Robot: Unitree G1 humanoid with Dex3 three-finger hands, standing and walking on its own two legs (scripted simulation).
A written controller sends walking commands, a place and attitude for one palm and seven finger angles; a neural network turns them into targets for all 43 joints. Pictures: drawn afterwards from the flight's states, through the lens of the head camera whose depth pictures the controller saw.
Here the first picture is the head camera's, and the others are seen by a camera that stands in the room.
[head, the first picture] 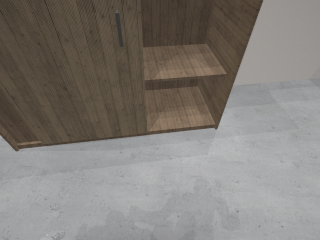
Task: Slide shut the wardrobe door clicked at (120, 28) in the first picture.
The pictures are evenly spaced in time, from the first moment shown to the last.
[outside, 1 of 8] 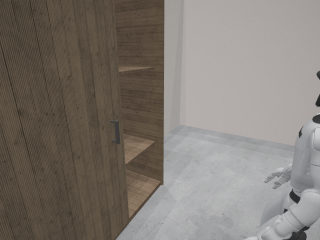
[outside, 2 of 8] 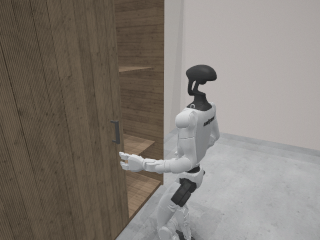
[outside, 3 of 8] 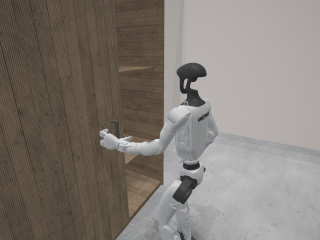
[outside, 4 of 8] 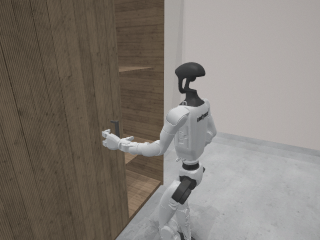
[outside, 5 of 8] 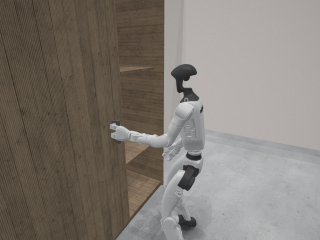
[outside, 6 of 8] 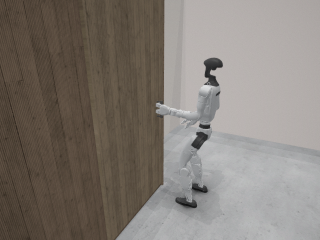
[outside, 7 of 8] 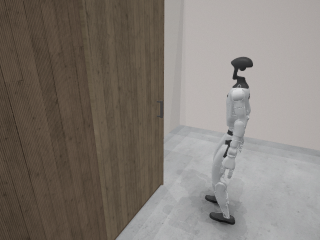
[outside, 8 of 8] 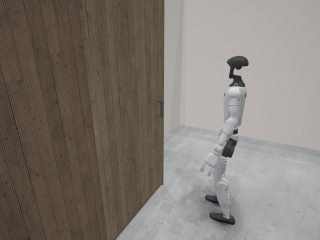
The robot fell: no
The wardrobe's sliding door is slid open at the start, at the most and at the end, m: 0.57 0.57 0.00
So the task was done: yes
